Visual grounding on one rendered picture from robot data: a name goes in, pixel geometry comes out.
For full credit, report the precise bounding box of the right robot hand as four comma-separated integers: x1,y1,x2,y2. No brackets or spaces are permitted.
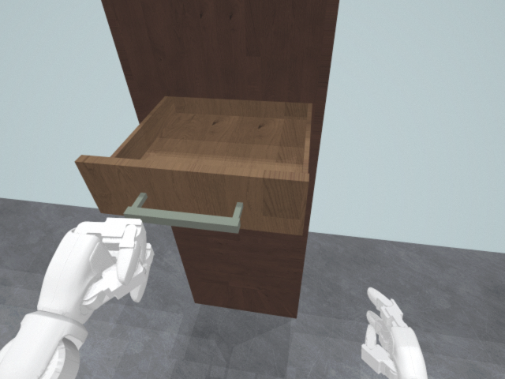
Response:
361,287,428,379

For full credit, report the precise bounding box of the cabinet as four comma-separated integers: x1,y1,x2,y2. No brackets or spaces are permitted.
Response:
101,0,339,318

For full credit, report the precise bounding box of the left robot hand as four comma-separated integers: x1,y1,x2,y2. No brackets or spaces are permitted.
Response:
37,218,155,324

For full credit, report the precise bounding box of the drawer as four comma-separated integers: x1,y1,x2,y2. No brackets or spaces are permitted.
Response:
74,96,312,235

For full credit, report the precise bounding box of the handle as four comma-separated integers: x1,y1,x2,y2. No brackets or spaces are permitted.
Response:
123,193,243,234

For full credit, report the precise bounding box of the left robot forearm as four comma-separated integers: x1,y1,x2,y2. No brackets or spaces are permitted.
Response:
0,311,88,379

